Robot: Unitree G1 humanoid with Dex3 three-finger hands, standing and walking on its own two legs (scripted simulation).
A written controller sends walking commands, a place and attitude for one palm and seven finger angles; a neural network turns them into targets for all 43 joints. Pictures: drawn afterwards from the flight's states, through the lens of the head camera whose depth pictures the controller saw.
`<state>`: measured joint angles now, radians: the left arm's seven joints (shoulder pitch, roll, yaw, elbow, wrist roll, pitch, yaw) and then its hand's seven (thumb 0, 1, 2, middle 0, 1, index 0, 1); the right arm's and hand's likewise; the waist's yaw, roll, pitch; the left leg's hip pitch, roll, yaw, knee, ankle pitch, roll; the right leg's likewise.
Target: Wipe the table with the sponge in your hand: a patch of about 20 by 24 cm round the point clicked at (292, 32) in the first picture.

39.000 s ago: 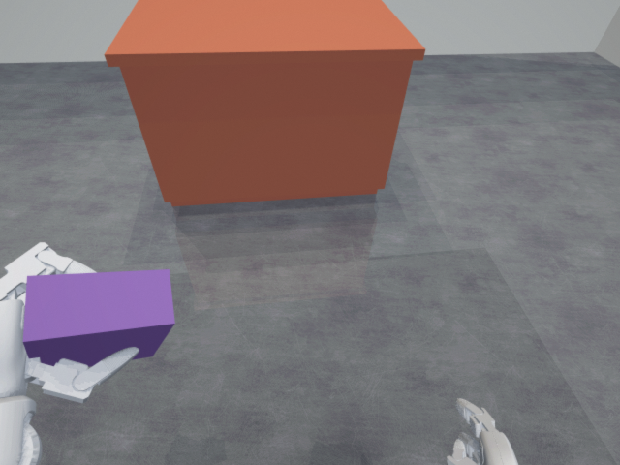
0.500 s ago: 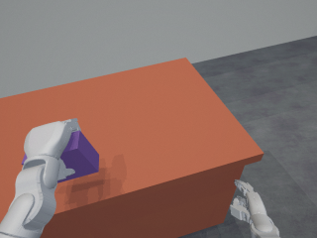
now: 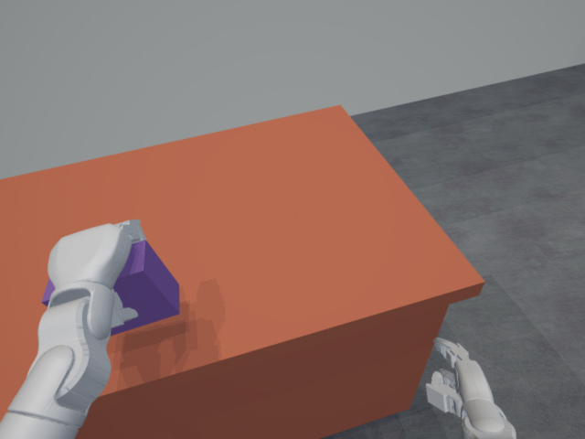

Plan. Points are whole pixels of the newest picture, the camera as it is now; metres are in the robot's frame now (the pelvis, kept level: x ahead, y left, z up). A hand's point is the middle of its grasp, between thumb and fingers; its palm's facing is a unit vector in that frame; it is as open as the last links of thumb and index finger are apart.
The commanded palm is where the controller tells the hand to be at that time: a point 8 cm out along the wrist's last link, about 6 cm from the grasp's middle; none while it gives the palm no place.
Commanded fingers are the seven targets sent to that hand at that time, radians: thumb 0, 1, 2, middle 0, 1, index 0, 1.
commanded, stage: move the sponge above the wiping area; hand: left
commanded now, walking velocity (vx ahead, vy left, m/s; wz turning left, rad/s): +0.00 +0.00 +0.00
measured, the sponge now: (125, 298) +0.25 +0.29 +0.08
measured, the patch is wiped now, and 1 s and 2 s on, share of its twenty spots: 0.00 0.00 0.00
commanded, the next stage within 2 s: lower the sponge onto the table in 0.82 s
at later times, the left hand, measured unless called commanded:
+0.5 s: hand (113, 276) +0.26 +0.30 +0.11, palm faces +0.04 -0.08 -1.00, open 9.9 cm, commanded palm +0.23 +0.29 +0.18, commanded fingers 0.00 0.10 1.30 -1.20 -1.60 -1.20 -1.60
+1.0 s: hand (121, 271) +0.27 +0.29 +0.11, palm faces +0.04 -0.10 -0.99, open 9.9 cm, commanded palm +0.23 +0.29 +0.18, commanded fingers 0.00 0.10 1.30 -1.20 -1.60 -1.20 -1.60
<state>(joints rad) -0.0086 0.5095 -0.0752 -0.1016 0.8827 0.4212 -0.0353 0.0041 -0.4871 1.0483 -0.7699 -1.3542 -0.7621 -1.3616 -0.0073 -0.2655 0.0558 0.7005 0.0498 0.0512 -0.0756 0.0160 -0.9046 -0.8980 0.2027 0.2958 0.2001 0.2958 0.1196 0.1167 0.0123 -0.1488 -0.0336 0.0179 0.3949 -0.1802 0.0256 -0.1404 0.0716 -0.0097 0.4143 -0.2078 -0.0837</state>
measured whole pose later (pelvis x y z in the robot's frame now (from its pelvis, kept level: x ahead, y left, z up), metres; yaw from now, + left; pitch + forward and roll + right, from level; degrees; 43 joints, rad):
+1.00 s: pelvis +0.01 +0.02 +0.00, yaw +0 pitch -3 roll +0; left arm -0.02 0.49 -0.10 -0.12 0.90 0.44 -0.06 0.00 -0.49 1.05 -0.77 -1.36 -0.76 -1.36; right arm -0.01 -0.26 0.06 0.69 0.05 0.06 -0.07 0.02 -0.90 -0.90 0.20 0.30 0.20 0.30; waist 0.12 0.11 0.01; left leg -0.14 -0.05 0.02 0.37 -0.18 0.05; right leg -0.13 0.06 0.00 0.39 -0.21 -0.06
